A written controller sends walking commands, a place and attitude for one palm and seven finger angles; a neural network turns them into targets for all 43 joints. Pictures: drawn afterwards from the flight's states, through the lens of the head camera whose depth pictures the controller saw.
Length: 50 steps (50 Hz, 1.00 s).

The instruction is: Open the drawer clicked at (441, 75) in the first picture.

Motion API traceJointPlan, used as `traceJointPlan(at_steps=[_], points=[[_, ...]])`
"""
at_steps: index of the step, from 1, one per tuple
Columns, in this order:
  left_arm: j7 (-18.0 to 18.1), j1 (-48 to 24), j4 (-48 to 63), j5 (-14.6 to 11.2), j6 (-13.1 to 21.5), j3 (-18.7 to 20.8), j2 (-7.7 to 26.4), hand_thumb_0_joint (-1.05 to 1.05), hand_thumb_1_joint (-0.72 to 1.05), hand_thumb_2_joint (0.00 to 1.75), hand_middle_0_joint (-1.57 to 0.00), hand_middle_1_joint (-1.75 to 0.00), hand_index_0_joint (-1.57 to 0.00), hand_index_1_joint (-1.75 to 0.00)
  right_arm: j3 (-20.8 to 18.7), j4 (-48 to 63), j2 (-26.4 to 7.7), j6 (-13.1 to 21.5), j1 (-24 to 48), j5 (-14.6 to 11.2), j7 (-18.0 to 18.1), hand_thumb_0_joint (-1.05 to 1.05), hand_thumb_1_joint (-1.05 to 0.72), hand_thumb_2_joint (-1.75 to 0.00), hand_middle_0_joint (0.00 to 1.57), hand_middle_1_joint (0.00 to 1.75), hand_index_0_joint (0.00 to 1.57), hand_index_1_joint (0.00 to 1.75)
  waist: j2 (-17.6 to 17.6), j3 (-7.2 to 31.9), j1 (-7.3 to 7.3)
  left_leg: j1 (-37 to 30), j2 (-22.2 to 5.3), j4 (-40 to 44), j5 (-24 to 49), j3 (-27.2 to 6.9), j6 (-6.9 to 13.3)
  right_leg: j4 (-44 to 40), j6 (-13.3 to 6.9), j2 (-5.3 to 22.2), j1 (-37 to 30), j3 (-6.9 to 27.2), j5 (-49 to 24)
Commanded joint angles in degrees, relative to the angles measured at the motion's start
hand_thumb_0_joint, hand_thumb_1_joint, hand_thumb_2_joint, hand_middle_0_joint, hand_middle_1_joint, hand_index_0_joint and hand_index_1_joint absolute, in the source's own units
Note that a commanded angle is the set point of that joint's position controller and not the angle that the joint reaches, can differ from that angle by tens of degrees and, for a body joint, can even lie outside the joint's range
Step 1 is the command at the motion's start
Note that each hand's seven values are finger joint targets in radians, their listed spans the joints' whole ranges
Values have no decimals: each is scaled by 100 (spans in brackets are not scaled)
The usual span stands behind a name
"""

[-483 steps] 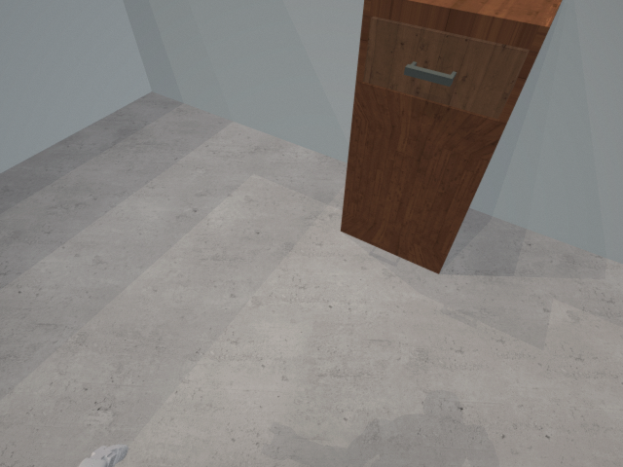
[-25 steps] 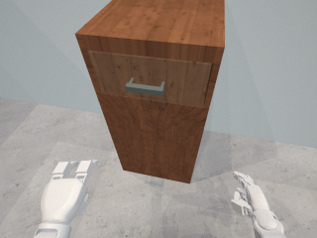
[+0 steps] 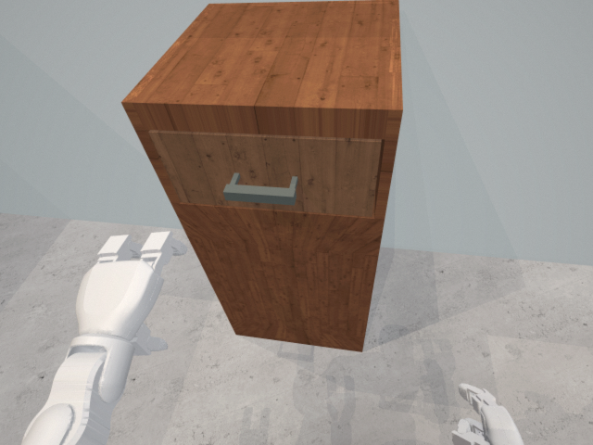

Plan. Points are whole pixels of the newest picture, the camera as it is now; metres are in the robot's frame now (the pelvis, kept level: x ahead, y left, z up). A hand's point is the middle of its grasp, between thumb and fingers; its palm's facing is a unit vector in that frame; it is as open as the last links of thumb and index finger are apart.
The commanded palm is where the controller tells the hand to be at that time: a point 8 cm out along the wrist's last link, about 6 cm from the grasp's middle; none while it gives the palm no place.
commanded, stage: raise the hand with hooked fingers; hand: left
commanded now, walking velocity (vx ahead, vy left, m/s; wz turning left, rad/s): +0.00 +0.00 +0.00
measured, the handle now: (262, 187) +0.52 +0.14 +0.03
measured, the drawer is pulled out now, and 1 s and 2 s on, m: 0.00 0.00 0.00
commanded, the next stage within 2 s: move the hooked fingers above the handle in 0.78 s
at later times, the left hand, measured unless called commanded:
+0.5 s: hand (123, 243) +0.30 +0.26 +0.14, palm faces +0.03 -0.06 -1.00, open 13.8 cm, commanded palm +0.27 +0.26 +0.19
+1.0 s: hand (130, 260) +0.29 +0.25 +0.12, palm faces +0.02 -0.07 -1.00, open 13.8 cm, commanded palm +0.27 +0.25 +0.19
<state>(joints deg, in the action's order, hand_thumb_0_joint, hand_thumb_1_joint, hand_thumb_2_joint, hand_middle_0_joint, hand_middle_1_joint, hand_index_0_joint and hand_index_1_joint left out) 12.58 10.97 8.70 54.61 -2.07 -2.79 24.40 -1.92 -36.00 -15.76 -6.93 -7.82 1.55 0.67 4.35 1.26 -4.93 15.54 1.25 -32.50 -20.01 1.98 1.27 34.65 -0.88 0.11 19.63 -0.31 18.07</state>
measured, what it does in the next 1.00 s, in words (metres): stands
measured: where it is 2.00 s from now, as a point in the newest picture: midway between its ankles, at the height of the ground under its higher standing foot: outside the picture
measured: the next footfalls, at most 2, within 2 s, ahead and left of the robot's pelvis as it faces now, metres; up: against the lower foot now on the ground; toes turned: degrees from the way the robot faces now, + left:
none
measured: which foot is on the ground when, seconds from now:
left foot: down 0.00-1.00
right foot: down 0.00-1.00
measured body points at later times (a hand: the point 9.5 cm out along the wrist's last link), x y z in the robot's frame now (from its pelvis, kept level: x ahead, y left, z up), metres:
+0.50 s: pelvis -0.01 +0.01 +0.01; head +0.01 -0.03 +0.46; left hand +0.30 +0.26 +0.19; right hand +0.20 -0.20 -0.10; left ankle -0.04 +0.11 -0.73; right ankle +0.00 -0.11 -0.73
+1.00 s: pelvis -0.02 +0.01 +0.01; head +0.00 -0.03 +0.46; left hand +0.28 +0.25 +0.18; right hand +0.17 -0.20 -0.10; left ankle -0.04 +0.11 -0.73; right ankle +0.00 -0.11 -0.73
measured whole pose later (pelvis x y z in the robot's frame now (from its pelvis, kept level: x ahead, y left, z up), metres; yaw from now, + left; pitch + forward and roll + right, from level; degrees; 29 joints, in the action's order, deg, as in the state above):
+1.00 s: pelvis -0.02 +0.01 +0.01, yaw +2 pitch +1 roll +0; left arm -2.4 -9.6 -2.6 50.0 0.4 -3.6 29.8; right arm -0.1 -35.8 -14.7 -8.3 -7.3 -1.1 0.4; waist 5.2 -0.6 -4.8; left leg 11.0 2.5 -23.5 -13.3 0.6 2.1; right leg 24.8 0.0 1.3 14.1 -1.5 11.5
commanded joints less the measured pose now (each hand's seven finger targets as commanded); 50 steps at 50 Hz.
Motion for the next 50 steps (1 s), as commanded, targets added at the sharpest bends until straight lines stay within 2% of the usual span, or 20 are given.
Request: traceJointPlan(at_steps=[1, 2, 7, 8, 10, 15, 18, 19, 24, 28, 29, 32, 37, 40, 42, 44, 45, 47, 49, 50], points=[[-161, -1337, 899, 11, -83, 651, 1164, 0, -43, 33, -29, -115, -29, -115, -50, 988, -389, 220, 935, -67, 13, 0, -90, -90, 20, 30, 20, 30, -509, 1185, -36, -232, 27, 503, 2267, -143, 13, -487, -140, 22, -1107, 219, -2075], [-237, -1440, 927, 4, -115, 771, 1315, 0, -45, 32, -30, -117, -30, -117, -36, 1018, -408, 191, 1000, -81, 21, 0, -90, -90, 20, 30, 20, 30, -354, 1257, -78, -303, 26, 547, 2373, -141, 14, -515, -151, 13, -1233, 251, -2173], [-620, -2121, 783, -171, -136, 926, 1603, 0, -50, 30, -30, -120, -30, -120, 20, 1044, -403, 69, 1030, -136, 57, 0, -90, -90, 20, 30, 20, 30, -290, 1317, -58, -450, 35, 706, 2627, -124, 18, -657, -129, 7, -1550, 173, -2407], [-696, -2256, 689, -207, -141, 832, 1531, 0, -50, 30, -30, -120, -30, -120, 42, 1014, -387, 58, 994, -142, 55, 0, -90, -90, 20, 30, 20, 30, -346, 1275, -26, -463, 38, 731, 2634, -105, 27, -692, -112, 26, -1560, 147, -2452], [-831, -2569, 622, -269, -103, 886, 1658, 0, -50, 30, -30, -120, -30, -120, 42, 996, -417, 24, 975, -156, 70, 0, -90, -90, 20, 30, 20, 30, -309, 1184, 5, -473, 28, 813, 2651, -108, 13, -770, -112, 3, -1567, 110, -2425], [-1143, -3331, 475, -320, -31, 819, 1806, 0, -50, 30, -30, -120, -30, -120, 69, 960, -456, -2, 942, -179, 71, 0, -90, -90, 20, 30, 20, 30, -138, 1284, 77, -659, 15, 912, 2721, -143, -4, -910, -118, -13, -1581, 30, -2304], [-1351, -3687, 210, -384, 3, 832, 1911, 0, -50, 30, -30, -120, -30, -120, 96, 938, -464, 9, 913, -199, 74, 0, -90, -90, 20, 30, 20, 30, -289, 1320, 99, -644, 22, 969, 2563, -152, 5, -988, -103, 5, -1659, 3, -2170], [-1409, -3794, 113, -403, 22, 859, 1982, 0, -50, 30, -30, -120, -30, -120, 81, 914, -484, -7, 908, -213, 92, 0, -90, -90, 20, 30, 20, 30, -280, 1194, 121, -628, 17, 1015, 2481, -148, 7, -1042, -108, -9, -1609, -8, -2086], [-1696, -3125, -51, -586, 199, 840, 1790, 0, -50, 30, -30, -120, -30, -120, 55, 1014, -520, -3, 797, -223, 22, 0, -90, -90, 20, 30, 20, 30, -443, 1161, 0, -555, 2, 1090, 2516, -153, 5, -1061, -107, -13, -1674, -69, -2043], [-1638, -3193, 374, -599, 520, 1005, 1902, 0, -50, 30, -30, -120, -30, -120, 39, 1050, -525, 54, 767, -175, -15, 0, -90, -90, 20, 30, 20, 30, -404, 1376, -57, -585, 1, 1097, 2536, -188, 10, -1037, -106, -10, -1693, -62, -1958], [-1560, -3242, 453, -587, 610, 1114, 1999, 0, -50, 30, -30, -120, -30, -120, 12, 1024, -531, 62, 731, -170, -6, 0, -90, -90, 20, 30, 20, 30, -357, 1297, -53, -579, -19, 1125, 2522, -202, -6, -1052, -114, -23, -1624, -67, -1903], [-1257, -3462, 741, -564, 819, 1330, 2147, 0, -50, 30, -30, -120, -30, -120, -11, 988, -524, 134, 737, -169, -8, 0, -90, -90, 20, 30, 20, 30, 49, 1429, -79, -672, -21, 1100, 2520, -263, -42, -1055, -143, -56, -1529, -38, -1731], [-882, -3496, 335, -512, 725, 1345, 2058, 0, -50, 30, -30, -120, -30, -120, -65, 821, -513, 168, 644, -213, -13, 0, -90, -90, 20, 30, 20, 30, 45, 1371, -60, -660, -42, 1130, 2414, -262, -94, -1086, -152, -67, -1370, -81, -1513], [-894, -3462, 77, -491, 504, 1102, 1907, 0, -50, 30, -30, -120, -30, -120, -64, 789, -537, 122, 638, -247, -18, 0, -90, -90, 20, 30, 20, 30, -161, 1275, -19, -567, -40, 1183, 2263, -227, -90, -1102, -133, -38, -1354, -108, -1431], [-1026, -3413, 50, -486, 364, 908, 1751, 0, -50, 30, -30, -120, -30, -120, -61, 827, -554, 115, 750, -285, -28, 0, -90, -90, 20, 30, 20, 30, -146, 1254, 25, -592, -50, 1190, 2200, -229, -79, -1121, -133, -66, -1335, -96, -1382], [-1161, -3368, 49, -491, 291, 788, 1771, 0, -50, 30, -30, -120, -30, -120, -47, 852, -562, 81, 723, -267, -12, 0, -90, -90, 20, 30, 20, 30, -271, 1226, 45, -571, -39, 1233, 2091, -204, -55, -1156, -119, -33, -1420, -101, -1346], [-1242, -3480, -18, -481, 255, 530, 1557, 0, -50, 30, -30, -120, -30, -120, -25, 866, -560, 76, 763, -270, -1, 0, -90, -90, 20, 30, 20, 30, -315, 1104, 104, -541, -22, 1227, 1973, -186, -38, -1177, -110, -32, -1313, -105, -1280], [-1360, -3728, 36, -483, 317, 333, 1378, 0, -50, 30, -30, -120, -30, -120, -21, 904, -546, 122, 765, -276, 11, 0, -90, -90, 20, 30, 20, 30, -416, 1082, 167, -599, -41, 1212, 1879, -232, -10, -1216, -105, -68, -1191, -99, -1191], [-1352, -3839, 16, -419, 438, 491, 1617, 0, -50, 30, -30, -120, -30, -120, -24, 856, -541, 123, 666, -238, 32, 0, -90, -90, 20, 30, 20, 30, -401, 1122, 128, -584, -24, 1228, 1899, -240, -18, -1200, -121, -58, -1260, -106, -1193], [-1336, -3999, 50, -383, 493, 367, 1498, 0, -50, 30, -30, -120, -30, -120, -3, 869, -522, 127, 678, -227, 43, 0, -90, -90, 20, 30, 20, 30, -337, 1183, 130, -610, -5, 1211, 1907, -241, -16, -1176, -122, -51, -1223, -113, -1197]])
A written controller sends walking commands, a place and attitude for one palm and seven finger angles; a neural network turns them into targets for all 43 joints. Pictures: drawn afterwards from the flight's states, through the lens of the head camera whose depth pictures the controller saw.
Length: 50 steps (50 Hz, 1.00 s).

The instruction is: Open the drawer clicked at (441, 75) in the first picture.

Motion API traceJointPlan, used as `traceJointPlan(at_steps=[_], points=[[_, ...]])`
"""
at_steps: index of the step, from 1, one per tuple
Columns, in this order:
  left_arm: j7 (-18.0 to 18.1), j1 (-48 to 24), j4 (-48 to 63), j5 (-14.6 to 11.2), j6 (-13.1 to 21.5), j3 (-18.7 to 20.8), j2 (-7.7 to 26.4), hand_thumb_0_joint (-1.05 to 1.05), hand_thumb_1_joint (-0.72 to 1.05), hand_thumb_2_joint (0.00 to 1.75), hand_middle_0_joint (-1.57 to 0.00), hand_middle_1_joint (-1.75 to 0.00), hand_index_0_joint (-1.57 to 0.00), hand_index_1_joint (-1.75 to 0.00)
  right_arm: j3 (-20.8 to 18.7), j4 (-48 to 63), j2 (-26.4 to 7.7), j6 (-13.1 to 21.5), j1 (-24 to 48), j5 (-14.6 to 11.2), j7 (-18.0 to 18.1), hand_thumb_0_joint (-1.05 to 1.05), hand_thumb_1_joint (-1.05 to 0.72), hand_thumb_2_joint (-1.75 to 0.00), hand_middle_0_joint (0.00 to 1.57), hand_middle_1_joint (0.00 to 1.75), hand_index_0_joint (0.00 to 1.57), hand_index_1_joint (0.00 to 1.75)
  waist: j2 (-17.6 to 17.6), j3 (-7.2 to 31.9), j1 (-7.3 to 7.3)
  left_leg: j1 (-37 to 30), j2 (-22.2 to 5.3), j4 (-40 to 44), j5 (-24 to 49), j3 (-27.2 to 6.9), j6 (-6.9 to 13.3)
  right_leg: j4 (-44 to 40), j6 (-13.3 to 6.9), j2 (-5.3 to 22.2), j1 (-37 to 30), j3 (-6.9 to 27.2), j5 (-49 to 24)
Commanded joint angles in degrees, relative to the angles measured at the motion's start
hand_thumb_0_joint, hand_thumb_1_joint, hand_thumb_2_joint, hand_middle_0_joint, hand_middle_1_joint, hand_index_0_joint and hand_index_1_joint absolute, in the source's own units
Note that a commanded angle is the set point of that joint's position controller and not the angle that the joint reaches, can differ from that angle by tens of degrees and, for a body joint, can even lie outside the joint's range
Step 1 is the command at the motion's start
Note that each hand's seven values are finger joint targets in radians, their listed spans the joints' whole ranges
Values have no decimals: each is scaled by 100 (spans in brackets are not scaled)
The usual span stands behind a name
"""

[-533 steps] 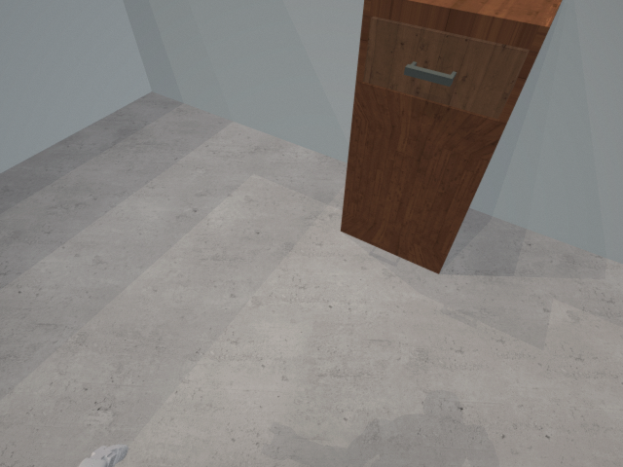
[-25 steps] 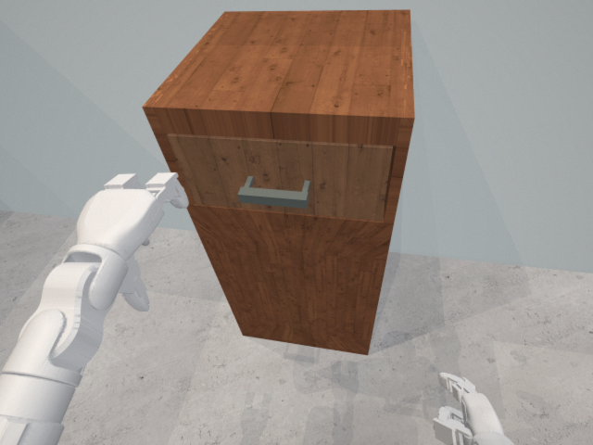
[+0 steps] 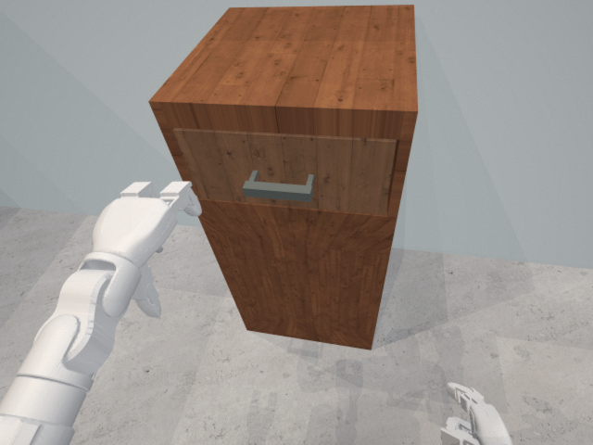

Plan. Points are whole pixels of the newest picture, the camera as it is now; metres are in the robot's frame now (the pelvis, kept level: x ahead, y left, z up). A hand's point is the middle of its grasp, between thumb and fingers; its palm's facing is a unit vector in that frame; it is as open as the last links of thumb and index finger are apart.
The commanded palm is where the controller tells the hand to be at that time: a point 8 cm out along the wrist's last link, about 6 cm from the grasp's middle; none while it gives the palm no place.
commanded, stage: move the hooked fingers above the handle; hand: left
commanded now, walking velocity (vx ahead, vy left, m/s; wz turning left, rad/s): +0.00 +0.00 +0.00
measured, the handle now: (280, 184) +0.55 +0.12 +0.01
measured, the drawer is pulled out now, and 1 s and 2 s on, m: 0.00 0.00 0.00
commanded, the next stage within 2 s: none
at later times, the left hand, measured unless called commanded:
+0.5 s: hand (214, 228) +0.38 +0.18 +0.08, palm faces -0.06 -0.05 -1.00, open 13.8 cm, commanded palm +0.36 +0.19 +0.15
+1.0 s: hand (248, 207) +0.43 +0.14 +0.07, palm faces -0.06 -0.05 -1.00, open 13.8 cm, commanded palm +0.43 +0.16 +0.14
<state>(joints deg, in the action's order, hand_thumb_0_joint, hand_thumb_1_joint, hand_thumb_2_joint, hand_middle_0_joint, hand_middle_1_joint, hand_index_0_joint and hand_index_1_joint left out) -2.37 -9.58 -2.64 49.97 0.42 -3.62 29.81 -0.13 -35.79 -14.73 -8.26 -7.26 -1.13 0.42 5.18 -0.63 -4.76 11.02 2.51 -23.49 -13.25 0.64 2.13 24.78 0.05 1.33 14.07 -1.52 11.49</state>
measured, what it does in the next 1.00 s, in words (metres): stands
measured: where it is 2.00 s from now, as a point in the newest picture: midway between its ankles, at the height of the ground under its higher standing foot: outside the picture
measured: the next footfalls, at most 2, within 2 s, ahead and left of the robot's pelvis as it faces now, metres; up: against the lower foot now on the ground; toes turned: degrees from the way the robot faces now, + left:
none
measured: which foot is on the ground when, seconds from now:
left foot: down 0.00-1.00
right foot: down 0.00-1.00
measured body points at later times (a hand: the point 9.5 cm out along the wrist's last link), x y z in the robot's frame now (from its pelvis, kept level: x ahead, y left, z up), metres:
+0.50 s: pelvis +0.01 -0.02 +0.00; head +0.04 -0.06 +0.45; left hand +0.38 +0.18 +0.14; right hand +0.16 -0.26 -0.13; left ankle -0.01 +0.09 -0.74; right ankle +0.02 -0.12 -0.74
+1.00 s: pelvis +0.03 -0.02 -0.01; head +0.06 -0.05 +0.44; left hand +0.43 +0.14 +0.13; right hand +0.16 -0.27 -0.14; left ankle -0.01 +0.09 -0.74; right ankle +0.02 -0.12 -0.74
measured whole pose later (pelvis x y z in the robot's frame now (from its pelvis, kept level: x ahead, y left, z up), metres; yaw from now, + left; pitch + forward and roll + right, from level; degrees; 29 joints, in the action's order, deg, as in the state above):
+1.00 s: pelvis +0.03 -0.02 -0.01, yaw -1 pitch +7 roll +1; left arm 2.9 -31.8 -29.4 55.1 2.1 -12.8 22.7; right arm -2.1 -37.1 -14.6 -9.0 -11.8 -1.5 1.7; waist 3.3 3.2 -1.2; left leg 17.7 1.3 -28.0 -17.2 1.0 0.9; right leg 30.6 -1.3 0.1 21.7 -1.3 15.9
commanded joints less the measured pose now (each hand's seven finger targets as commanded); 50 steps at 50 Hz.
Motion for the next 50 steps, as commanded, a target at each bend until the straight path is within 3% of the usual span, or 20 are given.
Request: traceJointPlan(at_steps=[1, 2, 6, 7, 10, 14, 16, 18, 23, 26, 28, 32, 35, 39, 40, 42, 45, 50], points=[[209, -2206, 1175, 118, 315, 478, 1017, 0, -50, 30, -30, -120, -30, -120, -181, 827, -609, 279, 584, 52, 86, 0, -90, -90, 20, 30, 20, 30, -376, 1408, 123, -170, -128, 298, 1188, -109, -106, -186, -218, -169, -643, 16, -516], [275, -2327, 1005, 150, 359, 672, 1190, 0, -50, 30, -30, -120, -30, -120, -180, 784, -615, 292, 585, 45, 94, 0, -90, -90, 20, 30, 20, 30, -362, 1345, 123, -129, -135, 288, 1092, -115, -103, -217, -223, -197, -598, 42, -425], [597, -2723, 459, 269, 462, 831, 1281, 0, -50, 30, -30, -120, -30, -120, -182, 646, -557, 291, 473, 29, 137, 0, -90, -90, 20, 30, 20, 30, -335, 1424, 66, -7, -103, 265, 1110, -60, -127, -156, -244, -174, -602, 54, -435], [677, -2787, 427, 279, 438, 920, 1352, 0, -50, 30, -30, -120, -30, -120, -188, 643, -569, 295, 495, 20, 127, 0, -90, -90, 20, 30, 20, 30, -197, 1596, 27, -22, -98, 251, 1153, -50, -133, -141, -248, -182, -697, 96, -467], [816, -2904, 134, 316, 322, 752, 1158, 0, -50, 30, -30, -120, -30, -120, -210, 606, -538, 281, 441, 7, 112, 0, -90, -90, 20, 30, 20, 30, -288, 1718, 45, 15, -94, 191, 1319, 9, -133, -68, -249, -153, -727, 92, -695], [718, -2716, -67, 326, 50, 412, 847, 0, -50, 30, -30, -120, -30, -120, -242, 662, -588, 223, 403, -11, 57, 0, -90, -90, 20, 30, 20, 30, -447, 1864, 71, 36, -103, 135, 1519, 87, -103, -24, -236, -129, -860, 118, -1038], [572, -2647, -273, 314, -86, 215, 705, 0, -50, 30, -30, -120, -30, -120, -231, 703, -614, 173, 431, -29, 61, 0, -90, -90, 20, 30, 20, 30, -641, 1716, 125, 148, -88, 124, 1445, 134, -71, -44, -210, -111, -862, 139, -1131], [437, -2747, -411, 312, -108, 220, 780, 0, -50, 30, -30, -120, -30, -120, -225, 694, -669, 148, 372, -38, 75, 0, -90, -90, 20, 30, 20, 30, -842, 1597, 175, 271, -92, 143, 1359, 136, -48, -61, -193, -105, -870, 153, -1119], [404, -3244, -74, 314, 246, 361, 992, 0, -50, 30, -30, -120, -30, -120, -272, 735, -657, 173, 266, -10, 152, 0, -90, -90, 20, 30, 20, 30, -715, 1987, 162, 187, -34, 9, 1545, 115, 11, 80, -179, -94, -997, 225, -1450], [638, -3439, 71, 327, 502, 382, 902, 0, -50, 30, -30, -120, -30, -120, -334, 670, -593, 232, 119, -2, 165, 0, -90, -90, 20, 30, 20, 30, -385, 2232, 158, 31, -32, -100, 1829, 86, -20, 210, -208, -119, -869, 207, -1634], [839, -3594, -45, 346, 558, 385, 850, 0, -50, 30, -30, -120, -30, -120, -362, 602, -580, 271, 20, -4, 141, 0, -90, -90, 20, 30, 20, 30, -373, 2204, 184, 31, -37, -152, 1852, 86, -36, 225, -210, -131, -739, 197, -1586], [1161, -3653, -1027, 482, 268, 583, 962, 0, -50, 30, -30, -120, -30, -120, -365, 413, -616, 256, -57, -31, 136, 0, -90, -90, 20, 30, 20, 30, -726, 2025, 192, 351, -42, -153, 1672, 174, -55, 220, -199, -133, -715, 205, -1517], [1212, -3860, -1316, 610, -30, 290, 742, 0, -50, 30, -30, -120, -30, -120, -355, 405, -608, 219, -21, -38, 116, 0, -90, -90, 20, 30, 20, 30, -703, 2125, 219, 380, -57, -178, 1741, 215, -59, 302, -205, -111, -703, 179, -1629], [969, -4081, -1426, 595, -245, -96, 514, 0, -50, 30, -30, -120, -30, -120, -360, 509, -665, 150, -48, -55, 115, 0, -90, -90, 20, 30, 20, 30, -675, 2305, 333, 294, -53, -240, 1777, 206, -9, 343, -197, -104, -744, 182, -1794], [881, -4176, -1414, 562, -242, -226, 400, 0, -50, 30, -30, -120, -30, -120, -370, 527, -664, 135, -75, -51, 125, 0, -90, -90, 20, 30, 20, 30, -724, 2392, 376, 247, -53, -279, 1819, 199, 10, 364, -186, -99, -753, 190, -1900], [717, -4200, -1389, 521, -143, -150, 499, 0, -50, 30, -30, -120, -30, -120, -387, 581, -694, 116, -115, -37, 147, 0, -90, -90, 20, 30, 20, 30, -847, 2466, 385, 244, -46, -310, 1901, 174, 30, 382, -179, -107, -828, 198, -2037], [631, -4470, -1404, 488, 70, -396, 221, 0, -50, 30, -30, -120, -30, -120, -380, 567, -634, 94, -199, -35, 168, 0, -90, -90, 20, 30, 20, 30, -812, 2247, 473, 211, -47, -383, 1895, 138, 31, 429, -185, -126, -508, 158, -1974], [980, -5031, -2007, 609, 318, -76, 449, 0, -50, 30, -30, -120, -30, -120, -385, 396, -602, 111, -475, -15, 183, 0, -90, -90, 20, 30, 20, 30, -756, 2102, 484, 403, -55, -456, 1792, 108, -28, 520, -225, -151, -207, 119, -1684]])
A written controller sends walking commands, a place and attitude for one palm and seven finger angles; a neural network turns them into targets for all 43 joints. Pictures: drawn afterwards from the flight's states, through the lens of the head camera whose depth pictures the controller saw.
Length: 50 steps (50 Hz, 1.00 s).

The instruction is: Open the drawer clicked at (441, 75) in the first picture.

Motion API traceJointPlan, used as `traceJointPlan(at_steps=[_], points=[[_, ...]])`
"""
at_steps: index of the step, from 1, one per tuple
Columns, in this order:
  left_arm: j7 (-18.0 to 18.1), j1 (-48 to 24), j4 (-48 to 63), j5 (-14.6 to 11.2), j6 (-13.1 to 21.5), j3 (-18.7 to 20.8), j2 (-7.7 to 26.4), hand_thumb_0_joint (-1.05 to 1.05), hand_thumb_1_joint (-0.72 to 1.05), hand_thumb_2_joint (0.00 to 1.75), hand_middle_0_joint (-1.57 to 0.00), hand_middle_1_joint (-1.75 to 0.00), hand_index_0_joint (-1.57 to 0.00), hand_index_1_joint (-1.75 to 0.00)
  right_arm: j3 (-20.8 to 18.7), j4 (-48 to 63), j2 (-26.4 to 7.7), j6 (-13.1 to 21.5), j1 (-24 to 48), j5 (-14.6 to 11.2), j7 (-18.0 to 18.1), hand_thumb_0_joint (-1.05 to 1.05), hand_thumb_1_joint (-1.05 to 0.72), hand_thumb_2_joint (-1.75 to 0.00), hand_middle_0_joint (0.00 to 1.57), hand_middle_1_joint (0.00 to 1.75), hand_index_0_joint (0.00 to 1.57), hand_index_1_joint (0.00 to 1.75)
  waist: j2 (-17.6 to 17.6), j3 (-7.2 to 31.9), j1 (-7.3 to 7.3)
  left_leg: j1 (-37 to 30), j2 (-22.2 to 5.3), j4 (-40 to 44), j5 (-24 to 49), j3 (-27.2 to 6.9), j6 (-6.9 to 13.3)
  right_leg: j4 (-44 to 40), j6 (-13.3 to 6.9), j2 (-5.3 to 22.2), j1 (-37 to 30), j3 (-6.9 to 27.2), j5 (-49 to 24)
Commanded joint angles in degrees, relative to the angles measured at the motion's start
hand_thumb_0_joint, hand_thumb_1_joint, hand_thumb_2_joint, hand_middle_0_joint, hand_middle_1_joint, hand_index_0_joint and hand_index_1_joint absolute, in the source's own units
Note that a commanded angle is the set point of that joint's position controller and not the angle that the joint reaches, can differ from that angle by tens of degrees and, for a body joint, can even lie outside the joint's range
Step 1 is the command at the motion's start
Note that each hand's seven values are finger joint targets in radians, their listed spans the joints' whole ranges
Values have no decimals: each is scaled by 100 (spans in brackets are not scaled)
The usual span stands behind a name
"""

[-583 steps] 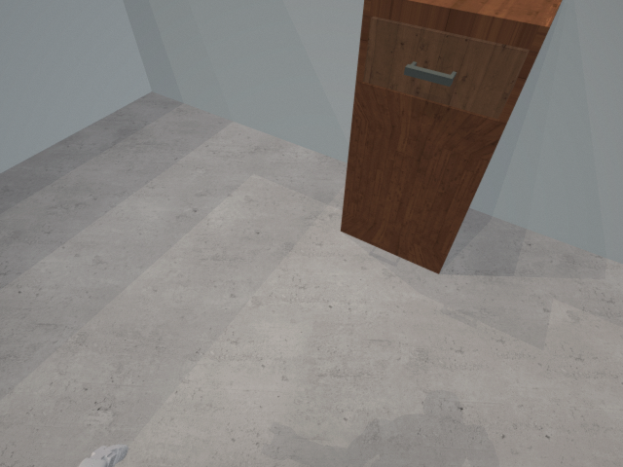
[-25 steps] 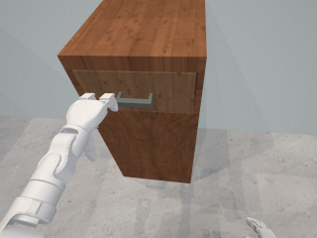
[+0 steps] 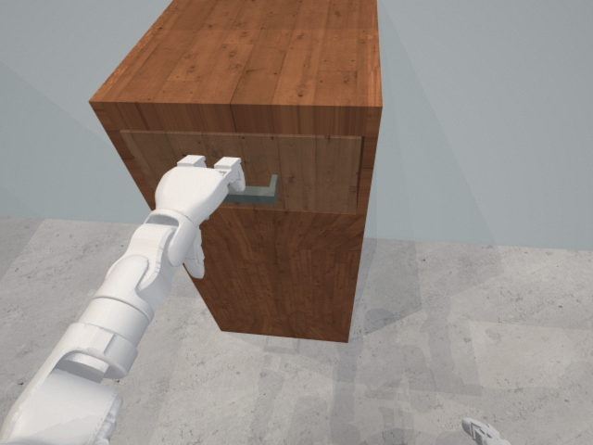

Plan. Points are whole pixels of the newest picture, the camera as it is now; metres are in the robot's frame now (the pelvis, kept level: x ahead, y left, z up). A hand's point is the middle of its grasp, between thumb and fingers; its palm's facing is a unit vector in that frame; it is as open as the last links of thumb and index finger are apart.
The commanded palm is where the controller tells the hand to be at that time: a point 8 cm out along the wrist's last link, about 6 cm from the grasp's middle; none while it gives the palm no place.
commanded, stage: move the hooked fingers above the handle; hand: left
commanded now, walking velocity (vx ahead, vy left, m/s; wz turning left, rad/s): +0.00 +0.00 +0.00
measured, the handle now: (241, 186) +0.52 +0.14 +0.02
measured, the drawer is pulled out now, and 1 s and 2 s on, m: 0.00 0.00 0.00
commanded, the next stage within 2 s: none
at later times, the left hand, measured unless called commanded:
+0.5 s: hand (243, 190) +0.47 +0.12 +0.07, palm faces -0.04 -0.06 -1.00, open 13.8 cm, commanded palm +0.45 +0.16 +0.13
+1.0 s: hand (235, 201) +0.45 +0.13 +0.06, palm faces -0.09 -0.03 -1.00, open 13.8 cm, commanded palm +0.46 +0.16 +0.13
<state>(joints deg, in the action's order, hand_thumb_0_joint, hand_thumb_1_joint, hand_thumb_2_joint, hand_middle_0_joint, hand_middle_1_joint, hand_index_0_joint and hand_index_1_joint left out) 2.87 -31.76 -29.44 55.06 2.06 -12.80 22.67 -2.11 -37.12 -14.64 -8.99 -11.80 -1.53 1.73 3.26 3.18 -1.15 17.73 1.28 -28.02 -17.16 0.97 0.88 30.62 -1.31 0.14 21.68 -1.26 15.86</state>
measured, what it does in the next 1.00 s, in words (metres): stands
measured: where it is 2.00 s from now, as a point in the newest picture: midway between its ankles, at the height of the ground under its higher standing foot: outside the picture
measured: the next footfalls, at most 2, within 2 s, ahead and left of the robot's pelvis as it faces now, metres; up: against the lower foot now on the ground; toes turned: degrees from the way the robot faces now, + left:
none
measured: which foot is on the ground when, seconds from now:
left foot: down 0.00-1.00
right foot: down 0.00-1.00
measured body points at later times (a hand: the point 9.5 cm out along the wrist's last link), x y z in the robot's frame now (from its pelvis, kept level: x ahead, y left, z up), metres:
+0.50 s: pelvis +0.00 +0.01 -0.01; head +0.06 -0.02 +0.44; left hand +0.47 +0.12 +0.12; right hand +0.03 -0.26 -0.15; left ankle -0.04 +0.11 -0.74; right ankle -0.01 -0.10 -0.74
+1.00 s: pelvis -0.01 +0.00 -0.01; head +0.04 -0.01 +0.44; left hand +0.45 +0.13 +0.12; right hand +0.06 -0.28 -0.13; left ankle -0.04 +0.11 -0.74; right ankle -0.01 -0.10 -0.74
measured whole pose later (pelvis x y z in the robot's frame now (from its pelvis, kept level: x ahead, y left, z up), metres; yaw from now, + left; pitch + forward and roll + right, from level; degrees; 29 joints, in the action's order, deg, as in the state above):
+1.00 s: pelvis -0.01 +0.00 -0.01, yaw +0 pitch +10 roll +1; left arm 7.1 -47.6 -51.2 57.2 4.4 -14.3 20.5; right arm -3.2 -38.4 -15.4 -6.9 -16.1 -1.1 2.6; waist 2.0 4.5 3.6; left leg 24.7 1.0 -32.0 -17.6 0.9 1.0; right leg 33.0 -1.3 0.0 27.9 -1.5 15.5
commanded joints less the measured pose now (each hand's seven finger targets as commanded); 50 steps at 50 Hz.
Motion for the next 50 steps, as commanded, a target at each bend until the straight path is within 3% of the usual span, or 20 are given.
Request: traceJointPlan(at_steps=[1, 3, 5, 8, 10, 12, 15, 19, 22, 24, 27, 29, 31, 35, 36, 39, 42, 46, 49, 50], points=[[573, -3017, 606, 148, 179, 923, 1245, 0, -50, 30, -30, -120, -30, -120, -196, 475, -611, 200, -79, 32, 48, 0, -90, -90, 20, 30, 20, 30, -521, 1852, 119, -266, 63, -32, 2224, 73, 84, -16, -103, -42, -950, 91, -2113], [808, -3217, 463, 266, 141, 1054, 1378, 0, -50, 30, -30, -120, -30, -120, -211, 449, -596, 207, -108, 46, 27, 0, -90, -90, 20, 30, 20, 30, -312, 2065, 71, -244, 67, -66, 2314, 70, 51, 57, -130, -58, -941, 91, -2061], [1021, -3546, 219, 354, 28, 892, 1174, 0, -50, 30, -30, -120, -30, -120, -232, 362, -572, 229, -189, 71, -1, 0, -90, -90, 20, 30, 20, 30, -165, 2168, 167, -298, 48, -148, 2430, 92, 37, 105, -144, -80, -770, 74, -2108], [1149, -3655, -226, 393, -194, 841, 1088, 0, -50, 30, -30, -120, -30, -120, -263, 320, -618, 218, -303, 88, -39, 0, -90, -90, 20, 30, 20, 30, -280, 2445, 215, -250, 24, -187, 2486, 102, 38, 157, -128, -93, -847, 55, -2179], [1103, -3760, -543, 358, -348, 553, 757, 0, -50, 30, -30, -120, -30, -120, -291, 276, -643, 205, -385, 89, -60, 0, -90, -90, 20, 30, 20, 30, -399, 2394, 345, -240, 7, -212, 2477, 121, 63, 137, -108, -99, -759, 38, -2238], [972, -3731, -960, 337, -461, 556, 768, 0, -50, 30, -30, -120, -30, -120, -302, 274, -709, 166, -466, 77, -54, 0, -90, -90, 20, 30, 20, 30, -567, 2325, 405, -114, 9, -204, 2364, 114, 80, 105, -102, -104, -772, 30, -2182], [771, -4119, -972, 283, -415, 184, 405, 0, -50, 30, -30, -120, -30, -120, -334, 266, -721, 153, -586, 81, -37, 0, -90, -90, 20, 30, 20, 30, -613, 2259, 581, -160, 4, -244, 2233, 109, 134, 65, -66, -96, -605, 62, -2186], [716, -4445, -914, 235, -44, 340, 578, 0, -50, 30, -30, -120, -30, -120, -363, 242, -731, 182, -791, 104, 10, 0, -90, -90, 20, 30, 20, 30, -561, 2327, 632, -122, 22, -300, 2175, 32, 152, 102, -75, -106, -544, 101, -2124], [977, -4509, -763, 342, 181, 957, 1260, 0, -50, 30, -30, -120, -30, -120, -352, 231, -731, 197, -878, 169, 33, 0, -90, -90, 20, 30, 20, 30, -303, 2673, 434, -56, 40, -342, 2454, 39, 123, 232, -121, -113, -770, 135, -2298], [1248, -4402, -847, 441, 173, 1125, 1361, 0, -50, 30, -30, -120, -30, -120, -340, 240, -654, 213, -887, 176, -6, 0, -90, -90, 20, 30, 20, 30, -122, 2781, 326, 5, 27, -350, 2580, 58, 88, 307, -140, -140, -789, 117, -2335], [1607, -4026, -1239, 578, -150, 1733, 2000, 0, -50, 30, -30, -120, -30, -120, -294, 223, -691, 200, -827, 169, -19, 0, -90, -90, 20, 30, 20, 30, -462, 2683, 153, 482, 37, -290, 2512, 152, 78, 324, -130, -141, -1140, 134, -2467], [1705, -4155, -1155, 600, -335, 1490, 1776, 0, -50, 30, -30, -120, -30, -120, -303, 263, -674, 217, -749, 140, -26, 0, -90, -90, 20, 30, 20, 30, -426, 2608, 235, 508, 25, -233, 2334, 235, 91, 246, -96, -123, -1115, 150, -2478], [1737, -4164, -1325, 667, -546, 1498, 1910, 0, -50, 30, -30, -120, -30, -120, -304, 241, -711, 213, -685, 110, -14, 0, -90, -90, 20, 30, 20, 30, -439, 2579, 264, 521, 21, -179, 2179, 279, 98, 193, -83, -122, -1143, 170, -2350], [1431, -4267, -1375, 538, -717, 1274, 1768, 0, -50, 30, -30, -120, -30, -120, -330, 257, -767, 197, -704, 69, 39, 0, -90, -90, 20, 30, 20, 30, -459, 2754, 369, 274, -1, -104, 2098, 311, 141, 84, -40, -96, -1252, 170, -2338], [1293, -4157, -1466, 464, -736, 1066, 1516, 0, -50, 30, -30, -120, -30, -120, -330, 283, -765, 192, -685, 59, 55, 0, -90, -90, 20, 30, 20, 30, -568, 2667, 425, 233, 5, -88, 2020, 310, 158, 25, -22, -93, -1220, 165, -2298], [856, -4210, -1547, 312, -622, 419, 808, 0, -50, 30, -30, -120, -30, -120, -344, 291, -798, 224, -701, 14, 92, 0, -90, -90, 20, 30, 20, 30, -653, 2178, 669, 92, -12, -66, 1671, 268, 196, -152, 6, -79, -809, 154, -1948], [498, -4297, -1313, 195, -262, 28, 372, 0, -50, 30, -30, -120, -30, -120, -343, 332, -787, 277, -749, 22, 118, 0, -90, -90, 20, 30, 20, 30, -689, 1964, 792, -64, 6, -89, 1508, 167, 216, -238, -10, -70, -574, 154, -1664], [475, -4510, -940, 162, 259, 144, 506, 0, -50, 30, -30, -120, -30, -120, -320, 301, -756, 309, -783, 63, 141, 0, -90, -90, 20, 30, 20, 30, -439, 1852, 778, -102, 38, -179, 1358, 67, 190, -154, -40, -71, -243, 162, -1396], [933, -5031, -876, 321, 431, 532, 939, 0, -50, 30, -30, -120, -30, -120, -306, 233, -728, 372, -869, 82, 109, 0, -90, -90, 20, 30, 20, 30, -266, 1934, 749, 24, 50, -267, 1368, -23, 144, 14, -93, -117, -22, 138, -1179], [1131, -5018, -935, 367, 408, 778, 1181, 0, -50, 30, -30, -120, -30, -120, -295, 237, -721, 390, -868, 100, 92, 0, -90, -90, 20, 30, 20, 30, -198, 2043, 656, 120, 67, -282, 1383, -15, 128, 59, -106, -127, -61, 141, -1150]])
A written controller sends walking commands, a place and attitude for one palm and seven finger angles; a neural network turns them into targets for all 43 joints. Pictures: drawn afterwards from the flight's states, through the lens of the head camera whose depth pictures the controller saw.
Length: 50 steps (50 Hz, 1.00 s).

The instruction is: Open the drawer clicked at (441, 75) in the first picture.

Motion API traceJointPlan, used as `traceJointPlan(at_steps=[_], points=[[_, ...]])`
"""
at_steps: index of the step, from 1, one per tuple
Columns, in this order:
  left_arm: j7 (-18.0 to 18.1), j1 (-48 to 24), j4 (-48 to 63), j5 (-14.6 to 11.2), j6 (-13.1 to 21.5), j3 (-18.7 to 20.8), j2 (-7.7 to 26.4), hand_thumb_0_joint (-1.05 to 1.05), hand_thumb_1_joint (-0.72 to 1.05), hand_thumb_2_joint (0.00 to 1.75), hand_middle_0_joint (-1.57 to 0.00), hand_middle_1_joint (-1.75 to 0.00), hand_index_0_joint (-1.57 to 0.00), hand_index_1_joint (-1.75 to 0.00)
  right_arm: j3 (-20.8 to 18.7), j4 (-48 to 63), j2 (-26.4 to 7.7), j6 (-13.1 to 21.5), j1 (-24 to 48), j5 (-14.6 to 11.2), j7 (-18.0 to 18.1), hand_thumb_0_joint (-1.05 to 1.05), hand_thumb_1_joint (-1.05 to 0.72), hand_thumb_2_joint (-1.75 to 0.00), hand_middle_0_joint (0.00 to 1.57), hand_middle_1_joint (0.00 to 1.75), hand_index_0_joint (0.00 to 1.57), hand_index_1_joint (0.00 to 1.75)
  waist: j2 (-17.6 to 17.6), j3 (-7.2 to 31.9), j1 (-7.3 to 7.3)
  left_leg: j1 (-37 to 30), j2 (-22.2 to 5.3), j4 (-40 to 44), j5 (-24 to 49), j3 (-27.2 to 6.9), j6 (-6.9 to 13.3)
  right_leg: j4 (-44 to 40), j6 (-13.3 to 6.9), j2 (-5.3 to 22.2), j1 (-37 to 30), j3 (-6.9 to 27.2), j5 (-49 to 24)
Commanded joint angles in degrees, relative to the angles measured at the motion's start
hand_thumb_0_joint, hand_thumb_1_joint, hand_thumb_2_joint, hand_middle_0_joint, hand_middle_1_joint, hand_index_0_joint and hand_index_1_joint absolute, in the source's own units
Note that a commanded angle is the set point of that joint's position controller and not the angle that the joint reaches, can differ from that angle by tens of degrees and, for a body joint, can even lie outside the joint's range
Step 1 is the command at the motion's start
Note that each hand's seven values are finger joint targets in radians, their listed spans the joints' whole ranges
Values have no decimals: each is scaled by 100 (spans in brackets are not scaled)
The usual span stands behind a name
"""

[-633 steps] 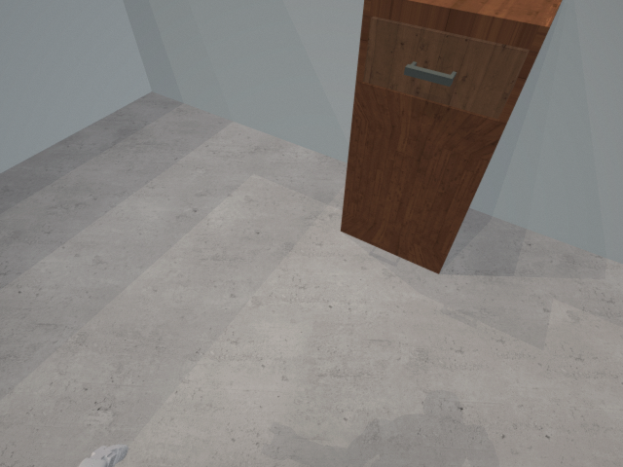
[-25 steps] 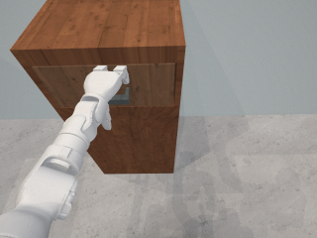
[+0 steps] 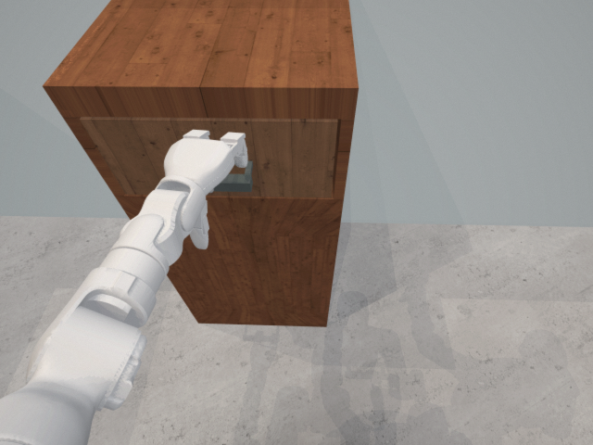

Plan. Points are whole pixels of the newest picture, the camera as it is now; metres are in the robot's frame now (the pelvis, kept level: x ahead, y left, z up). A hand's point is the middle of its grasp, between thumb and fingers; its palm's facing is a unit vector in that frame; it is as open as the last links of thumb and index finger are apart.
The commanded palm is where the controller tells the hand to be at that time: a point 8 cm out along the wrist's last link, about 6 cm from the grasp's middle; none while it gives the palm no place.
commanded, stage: move the hooked fingers above the handle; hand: left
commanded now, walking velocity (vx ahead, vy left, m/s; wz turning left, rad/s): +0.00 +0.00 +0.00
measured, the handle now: (215, 174) +0.53 +0.14 +0.03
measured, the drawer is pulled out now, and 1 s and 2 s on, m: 0.00 0.00 0.00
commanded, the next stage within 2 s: none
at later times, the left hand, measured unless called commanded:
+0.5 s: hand (204, 169) +0.48 +0.14 +0.09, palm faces -0.05 +0.00 -1.00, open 13.6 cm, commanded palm +0.47 +0.17 +0.13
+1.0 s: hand (216, 163) +0.49 +0.12 +0.09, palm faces +0.11 -0.05 -0.99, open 13.5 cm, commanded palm +0.47 +0.17 +0.14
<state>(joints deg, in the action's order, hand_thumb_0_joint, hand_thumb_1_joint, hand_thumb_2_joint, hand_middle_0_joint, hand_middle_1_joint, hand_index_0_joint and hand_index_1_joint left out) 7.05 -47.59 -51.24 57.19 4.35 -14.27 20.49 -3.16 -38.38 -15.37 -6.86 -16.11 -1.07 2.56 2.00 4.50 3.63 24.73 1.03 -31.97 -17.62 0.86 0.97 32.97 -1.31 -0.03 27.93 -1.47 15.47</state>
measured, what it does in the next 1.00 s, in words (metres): stands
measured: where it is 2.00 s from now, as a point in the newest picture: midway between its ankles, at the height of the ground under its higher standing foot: outside the picture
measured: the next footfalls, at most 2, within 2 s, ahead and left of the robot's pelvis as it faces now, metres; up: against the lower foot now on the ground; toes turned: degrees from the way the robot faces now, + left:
none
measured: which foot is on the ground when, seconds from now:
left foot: down 0.00-1.00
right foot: down 0.00-1.00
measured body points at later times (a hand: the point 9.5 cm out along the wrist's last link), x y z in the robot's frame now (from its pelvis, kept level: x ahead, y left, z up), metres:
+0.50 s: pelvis -0.01 -0.01 +0.00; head +0.04 -0.04 +0.45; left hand +0.48 +0.13 +0.14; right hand +0.04 -0.27 -0.14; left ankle -0.03 +0.11 -0.73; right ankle +0.00 -0.10 -0.73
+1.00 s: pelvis +0.00 +0.01 -0.01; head +0.06 -0.01 +0.44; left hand +0.48 +0.12 +0.14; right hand +0.04 -0.25 -0.15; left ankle -0.03 +0.11 -0.73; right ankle +0.00 -0.10 -0.73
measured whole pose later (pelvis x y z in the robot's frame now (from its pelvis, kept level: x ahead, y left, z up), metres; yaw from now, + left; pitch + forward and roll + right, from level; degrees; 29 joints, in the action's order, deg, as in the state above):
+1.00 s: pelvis +0.00 +0.01 -0.01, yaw -2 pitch +13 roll +0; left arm 19.9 -52.1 -57.2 61.2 0.0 -8.9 18.0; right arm -1.5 -41.2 -14.3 -7.5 -16.0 -0.4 1.1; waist 3.5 6.5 4.9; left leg 29.1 1.0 -34.5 -18.7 3.1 1.8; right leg 35.1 -0.4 -0.1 32.9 0.7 15.5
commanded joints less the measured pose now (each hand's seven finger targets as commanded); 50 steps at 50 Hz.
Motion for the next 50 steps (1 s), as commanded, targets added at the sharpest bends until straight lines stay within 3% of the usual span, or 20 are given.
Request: traceJointPlan(at_steps=[1, 2, 3, 6, 7, 11, 15, 20, 25, 27, 29, 31, 32, 37, 40, 41, 42, 43, 45, 50], points=[[915, -3390, 1140, 226, 100, 1214, 1731, 0, -50, 30, -30, -120, -30, -120, -170, 351, -653, 180, -418, 55, 10, 0, -90, -90, 20, 30, 20, 30, -30, 1954, 121, -463, 95, 94, 1479, 4, 100, -106, -123, -126, -719, 153, -1145], [1112, -3455, 1143, 262, 13, 1522, 2084, 0, -50, 30, -30, -120, -30, -120, -154, 350, -671, 176, -408, 77, 12, 0, -90, -90, 20, 30, 20, 30, -108, 2180, 24, -334, 113, 83, 1609, 15, 88, -46, -120, -122, -945, 167, -1273], [1289, -3490, 1143, 321, -118, 1542, 2119, 0, -50, 30, -30, -120, -30, -120, -138, 392, -620, 174, -336, 86, -2, 0, -90, -90, 20, 30, 20, 30, 121, 2413, -39, -316, 119, 70, 1677, 54, 70, 15, -119, -122, -1053, 187, -1388], [1570, -3323, 593, 482, -723, 1480, 2061, 0, -50, 30, -30, -120, -30, -120, -97, 335, -596, 144, -220, 103, -35, 0, -90, -90, 20, 30, 20, 30, 53, 2633, -88, -188, 81, 62, 1841, 184, 34, 78, -92, -122, -1267, 146, -1675], [1546, -3203, 277, 508, -951, 1504, 2106, 0, -50, 30, -30, -120, -30, -120, -97, 313, -631, 109, -210, 98, -38, 0, -90, -90, 20, 30, 20, 30, -201, 2687, -64, -109, 80, 45, 1934, 208, 46, 63, -73, -117, -1449, 154, -1842], [1353, -3224, 32, 453, -1470, 1529, 2390, 0, -50, 30, -30, -120, -30, -120, -29, 327, -686, -35, -92, 12, 52, 0, -90, -90, 20, 30, 20, 30, -661, 2579, -71, 77, 62, 225, 1736, 325, 86, -104, 31, -57, -1849, 220, -1981], [1028, -3068, -265, 375, -1650, 1386, 2327, 0, -50, 30, -30, -120, -30, -120, 35, 357, -700, -130, 12, -73, 198, 0, -90, -90, 20, 30, 20, 30, -852, 2105, -57, 174, 52, 416, 1367, 357, 111, -291, 60, -15, -1812, 231, -1655], [607, -2697, -296, 287, -1322, 1337, 2374, 0, -50, 30, -30, -120, -30, -120, 87, 545, -689, -96, 52, -126, 357, 0, -90, -90, 20, 30, 20, 30, -801, 1841, -103, 241, 37, 513, 928, 388, 133, -441, 72, 49, -1840, 341, -1220], [376, -2582, -221, 280, -778, 1299, 2400, 0, -50, 30, -30, -120, -30, -120, 54, 646, -753, 89, -82, -135, 428, 0, -90, -90, 20, 30, 20, 30, -877, 1633, 23, 397, 32, 428, 505, 367, 170, -553, 106, 89, -1624, 477, -741], [300, -2749, 154, 289, -422, 1198, 2198, 0, -50, 30, -30, -120, -30, -120, -28, 677, -757, 186, -218, -109, 392, 0, -90, -90, 20, 30, 20, 30, -664, 1907, 95, 188, 30, 337, 723, 325, 188, -452, 71, 70, -1587, 445, -978], [246, -2981, 592, 198, -109, 708, 1556, 0, -50, 30, -30, -120, -30, -120, -116, 632, -753, 268, -380, -74, 337, 0, -90, -90, 20, 30, 20, 30, -333, 2041, 273, -164, 32, 226, 768, 281, 195, -423, 50, 29, -1215, 409, -995], [267, -3329, 1143, 111, 228, 476, 1208, 0, -50, 30, -30, -120, -30, -120, -225, 524, -729, 339, -550, -21, 268, 0, -90, -90, 20, 30, 20, 30, -23, 2305, 383, -554, 36, 89, 983, 192, 201, -380, 16, -9, -959, 391, -1069], [275, -3521, 1296, 7, 355, 260, 891, 0, -50, 30, -30, -120, -30, -120, -258, 484, -697, 371, -621, -8, 232, 0, -90, -90, 20, 30, 20, 30, -204, 2313, 528, -677, 36, 10, 1101, 134, 221, -398, 22, -20, -880, 387, -1140], [735, -4058, 1613, 3, 536, 592, 1238, 0, -50, 30, -30, -120, -30, -120, -332, 143, -755, 392, -849, 60, 96, 0, -90, -90, 20, 30, 20, 30, 255, 2534, 512, -1006, 78, -138, 1491, -57, 157, -229, -64, -127, -363, 244, -1062], [1212, -4017, 1136, 142, 221, 883, 1399, 0, -50, 30, -30, -120, -30, -120, -283, 26, -737, 363, -828, 90, -41, 0, -90, -90, 20, 30, 20, 30, 449, 2351, 374, -829, 66, -110, 1694, -100, 60, -50, -127, -204, -171, 82, -1055], [1340, -3915, 855, 192, 32, 1065, 1560, 0, -50, 30, -30, -120, -30, -120, -251, 9, -740, 338, -801, 99, -80, 0, -90, -90, 20, 30, 20, 30, 353, 2299, 309, -677, 63, -84, 1729, -94, 37, 9, -142, -219, -241, 40, -1094], [1452, -3715, 531, 233, -191, 1449, 1971, 0, -50, 30, -30, -120, -30, -120, -220, 0, -783, 300, -732, 112, -100, 0, -90, -90, 20, 30, 20, 30, 250, 2314, 187, -465, 67, -63, 1830, -47, 33, 20, -152, -218, -450, 43, -1234], [1520, -3684, 362, 299, -441, 1462, 2034, 0, -50, 30, -30, -120, -30, -120, -164, 48, -765, 259, -660, 119, -122, 0, -90, -90, 20, 30, 20, 30, 233, 2403, 137, -321, 70, -45, 1901, 2, 35, 96, -133, -202, -634, 48, -1406], [1536, -3345, -20, 424, -925, 1577, 2173, 0, -50, 30, -30, -120, -30, -120, -114, 130, -732, 172, -501, 123, -139, 0, -90, -90, 20, 30, 20, 30, 3, 2492, -28, -99, 58, -22, 2071, 121, 36, 128, -112, -177, -1040, 58, -1773], [1344, -3275, -179, 504, -1535, 1538, 2363, 0, -50, 30, -30, -120, -30, -120, -40, 282, -749, -52, -192, 30, -16, 0, -90, -90, 20, 30, 20, 30, -717, 2332, -57, 105, 24, 212, 1762, 257, 84, -80, -9, -108, -1516, 119, -1797]])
